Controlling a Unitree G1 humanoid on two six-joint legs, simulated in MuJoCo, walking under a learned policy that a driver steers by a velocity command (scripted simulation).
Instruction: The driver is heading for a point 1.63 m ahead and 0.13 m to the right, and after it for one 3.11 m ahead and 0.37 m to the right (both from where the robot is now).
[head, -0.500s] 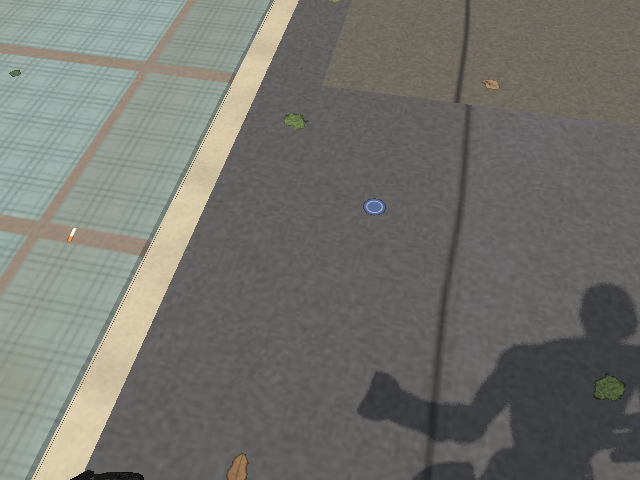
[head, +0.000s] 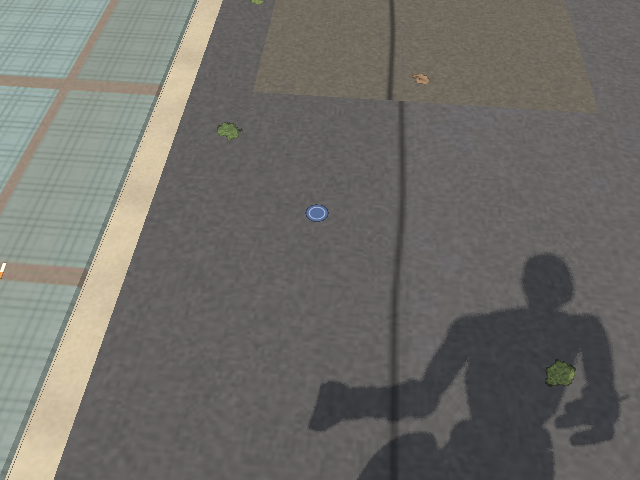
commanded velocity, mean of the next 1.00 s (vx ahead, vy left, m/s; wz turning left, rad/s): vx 0.36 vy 0.00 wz -0.28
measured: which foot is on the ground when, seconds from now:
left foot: down 0.00-0.10, up 0.12-0.54, down 0.56-1.00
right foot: up 0.00-0.08, down 0.10-0.56, up 0.58-1.00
